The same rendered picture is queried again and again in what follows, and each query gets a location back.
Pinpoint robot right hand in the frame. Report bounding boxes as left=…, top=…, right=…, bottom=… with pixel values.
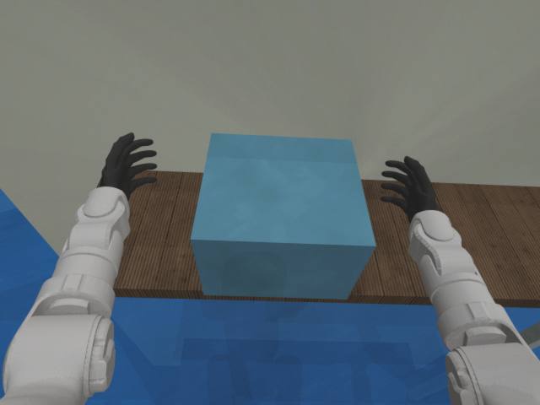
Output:
left=381, top=156, right=438, bottom=224

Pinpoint robot right forearm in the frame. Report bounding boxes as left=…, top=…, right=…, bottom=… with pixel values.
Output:
left=408, top=210, right=540, bottom=366

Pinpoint robot left hand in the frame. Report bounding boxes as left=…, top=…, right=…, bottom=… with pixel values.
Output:
left=99, top=132, right=157, bottom=201

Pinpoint robot left forearm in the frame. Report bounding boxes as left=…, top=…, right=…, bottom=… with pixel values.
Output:
left=3, top=186, right=130, bottom=393

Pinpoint robot right upper arm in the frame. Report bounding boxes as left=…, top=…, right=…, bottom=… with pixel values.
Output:
left=445, top=343, right=540, bottom=405

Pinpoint robot left upper arm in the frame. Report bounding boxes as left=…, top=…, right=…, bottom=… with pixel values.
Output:
left=0, top=315, right=116, bottom=405

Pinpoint table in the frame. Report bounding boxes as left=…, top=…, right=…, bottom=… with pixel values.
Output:
left=96, top=170, right=540, bottom=349

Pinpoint carton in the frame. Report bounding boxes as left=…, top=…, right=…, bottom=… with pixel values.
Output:
left=191, top=133, right=376, bottom=300

